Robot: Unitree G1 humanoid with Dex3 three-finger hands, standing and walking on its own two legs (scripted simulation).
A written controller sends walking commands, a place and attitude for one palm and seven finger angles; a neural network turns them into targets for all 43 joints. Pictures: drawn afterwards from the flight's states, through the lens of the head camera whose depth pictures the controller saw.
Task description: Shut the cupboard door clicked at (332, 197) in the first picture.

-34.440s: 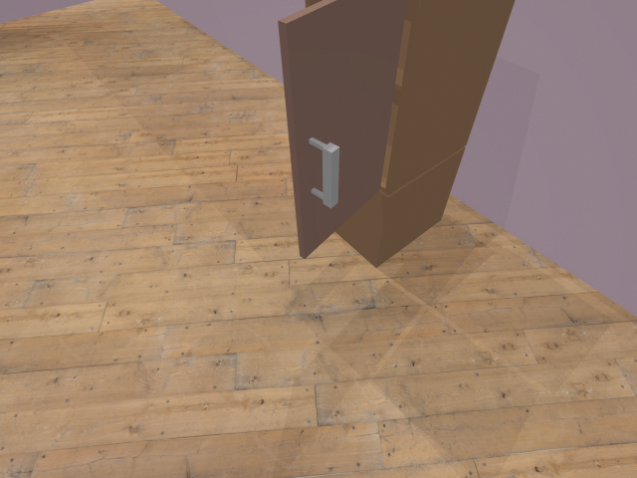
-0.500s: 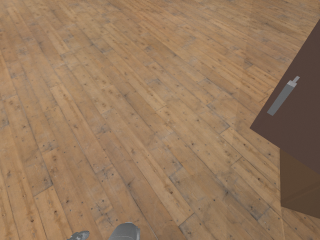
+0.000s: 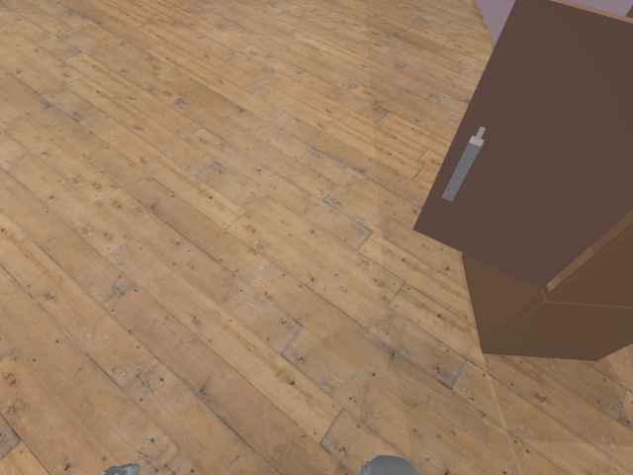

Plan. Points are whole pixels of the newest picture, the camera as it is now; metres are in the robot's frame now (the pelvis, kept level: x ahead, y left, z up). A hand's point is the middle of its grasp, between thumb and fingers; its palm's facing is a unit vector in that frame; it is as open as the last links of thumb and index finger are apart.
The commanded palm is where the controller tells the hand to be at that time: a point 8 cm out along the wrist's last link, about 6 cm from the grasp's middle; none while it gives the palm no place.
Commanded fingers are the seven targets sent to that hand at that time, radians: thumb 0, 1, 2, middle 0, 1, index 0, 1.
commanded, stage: turn to face it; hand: left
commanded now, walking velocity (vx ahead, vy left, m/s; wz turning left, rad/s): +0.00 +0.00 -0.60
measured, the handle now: (464, 164) +0.70 -0.26 -0.06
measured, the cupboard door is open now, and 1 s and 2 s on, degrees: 63 63 63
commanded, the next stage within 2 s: take the last steps up to it in 0.68 s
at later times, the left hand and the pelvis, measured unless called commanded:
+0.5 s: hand (235, 467) +0.14 +0.12 -0.16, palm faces -0.24 -0.94 -0.23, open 7.4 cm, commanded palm none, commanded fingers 0.00 0.90 0.90 -0.20 -0.30 -0.20 -0.30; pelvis +0.02 -0.05 +0.00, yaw -14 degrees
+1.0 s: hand (248, 418) +0.21 +0.11 -0.16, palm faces -0.45 -0.86 -0.23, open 7.4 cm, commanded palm none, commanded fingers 0.00 0.90 0.90 -0.20 -0.30 -0.20 -0.30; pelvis +0.05 -0.04 +0.00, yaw -26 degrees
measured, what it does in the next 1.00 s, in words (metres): steps on the spot, turning right: right foot, then left foot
